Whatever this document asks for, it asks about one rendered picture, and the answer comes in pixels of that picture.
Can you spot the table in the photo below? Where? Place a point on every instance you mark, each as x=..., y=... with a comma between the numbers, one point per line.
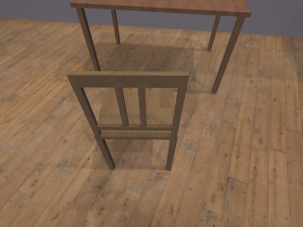
x=234, y=8

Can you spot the chair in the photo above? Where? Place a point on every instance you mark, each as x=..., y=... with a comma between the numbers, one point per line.
x=137, y=105

